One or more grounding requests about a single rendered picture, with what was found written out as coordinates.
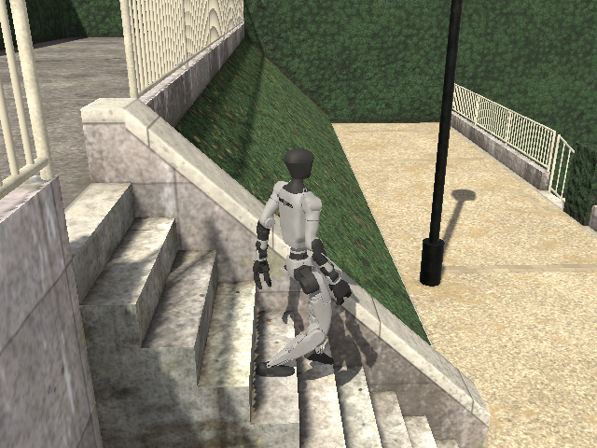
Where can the left robot hand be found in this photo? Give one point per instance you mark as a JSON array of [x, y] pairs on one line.
[[261, 267]]

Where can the right robot hand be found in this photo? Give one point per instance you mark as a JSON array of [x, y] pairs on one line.
[[340, 290]]

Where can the left robot shin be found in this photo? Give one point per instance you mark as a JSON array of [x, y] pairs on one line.
[[314, 320]]

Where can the right robot forearm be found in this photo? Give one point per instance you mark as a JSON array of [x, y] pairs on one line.
[[326, 267]]

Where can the left robot forearm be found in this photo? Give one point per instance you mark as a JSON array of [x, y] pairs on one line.
[[262, 242]]

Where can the left robot foot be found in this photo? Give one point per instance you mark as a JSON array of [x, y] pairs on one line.
[[323, 358]]

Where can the robot left upper arm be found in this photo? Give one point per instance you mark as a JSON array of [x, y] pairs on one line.
[[266, 219]]

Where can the robot right upper arm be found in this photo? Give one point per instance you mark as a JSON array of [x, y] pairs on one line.
[[312, 206]]

